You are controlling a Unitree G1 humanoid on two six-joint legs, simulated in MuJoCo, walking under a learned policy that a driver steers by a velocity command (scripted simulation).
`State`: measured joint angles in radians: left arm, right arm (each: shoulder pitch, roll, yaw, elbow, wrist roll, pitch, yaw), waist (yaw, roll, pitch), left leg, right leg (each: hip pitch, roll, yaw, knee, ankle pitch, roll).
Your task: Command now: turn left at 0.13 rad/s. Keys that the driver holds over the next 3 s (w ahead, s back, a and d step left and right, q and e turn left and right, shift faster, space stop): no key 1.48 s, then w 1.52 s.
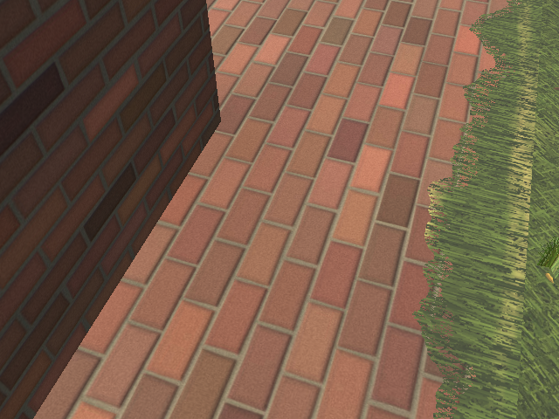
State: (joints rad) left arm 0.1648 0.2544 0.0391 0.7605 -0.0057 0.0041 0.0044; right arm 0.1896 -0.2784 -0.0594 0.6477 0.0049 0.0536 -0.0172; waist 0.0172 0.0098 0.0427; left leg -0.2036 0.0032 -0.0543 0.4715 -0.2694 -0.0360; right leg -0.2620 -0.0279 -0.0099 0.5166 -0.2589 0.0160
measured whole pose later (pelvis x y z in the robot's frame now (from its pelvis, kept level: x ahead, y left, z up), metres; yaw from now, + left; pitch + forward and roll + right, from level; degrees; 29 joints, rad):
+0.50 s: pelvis +0.00 +0.02 +0.00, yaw +0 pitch -2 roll +0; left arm 0.21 0.27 0.04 0.93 0.01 0.00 0.04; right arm 0.20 -0.23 -0.02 0.80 -0.01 0.00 -0.02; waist 0.02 0.00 0.03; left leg -0.18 -0.03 -0.04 0.51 -0.30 0.02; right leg -0.19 -0.06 0.00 0.47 -0.24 0.06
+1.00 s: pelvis +0.00 +0.02 +0.00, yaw +0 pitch -2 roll +0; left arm 0.24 0.23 0.03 1.05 0.01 0.01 0.05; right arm 0.22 -0.23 -0.01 1.00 0.00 0.00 -0.03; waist 0.01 0.00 0.04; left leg -0.17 -0.02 -0.04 0.49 -0.30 0.01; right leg -0.20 -0.05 0.00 0.48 -0.25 0.05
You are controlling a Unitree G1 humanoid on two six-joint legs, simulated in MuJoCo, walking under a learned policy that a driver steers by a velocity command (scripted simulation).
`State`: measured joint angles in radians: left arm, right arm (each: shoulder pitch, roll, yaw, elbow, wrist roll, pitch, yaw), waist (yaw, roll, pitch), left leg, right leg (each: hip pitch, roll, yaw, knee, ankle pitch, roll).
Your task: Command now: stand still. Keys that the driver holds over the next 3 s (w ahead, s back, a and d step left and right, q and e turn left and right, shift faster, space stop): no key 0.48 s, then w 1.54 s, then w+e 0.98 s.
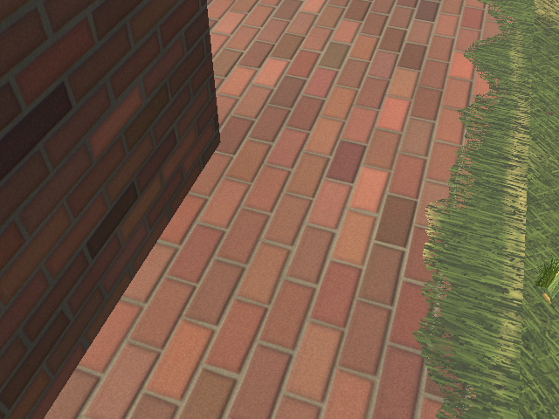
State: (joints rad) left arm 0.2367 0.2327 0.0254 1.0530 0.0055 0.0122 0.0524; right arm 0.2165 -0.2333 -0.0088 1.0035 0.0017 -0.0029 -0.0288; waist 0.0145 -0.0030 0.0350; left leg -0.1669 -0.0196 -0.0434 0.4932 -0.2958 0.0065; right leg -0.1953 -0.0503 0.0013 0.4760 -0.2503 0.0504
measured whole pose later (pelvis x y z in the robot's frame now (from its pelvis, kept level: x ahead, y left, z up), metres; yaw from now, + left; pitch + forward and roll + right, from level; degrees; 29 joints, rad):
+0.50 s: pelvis +0.00 -0.01 +0.00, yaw +0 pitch -1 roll +0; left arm 0.29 0.20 0.01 1.10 0.00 0.01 0.05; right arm 0.25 -0.21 0.01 1.08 0.00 0.00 -0.04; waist 0.01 0.00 0.03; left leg -0.18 -0.01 -0.04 0.50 -0.29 -0.01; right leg -0.22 -0.04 0.00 0.49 -0.25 0.04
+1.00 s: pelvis +0.13 -0.04 +0.00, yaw +0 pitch +2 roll +0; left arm 0.55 0.17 0.00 1.09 0.00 -0.08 0.01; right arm 0.09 -0.25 -0.04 0.92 0.03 -0.10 0.03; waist 0.07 0.02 0.00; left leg -0.64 0.07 0.04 0.84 -0.13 0.04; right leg 0.07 0.01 -0.02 0.21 -0.30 -0.02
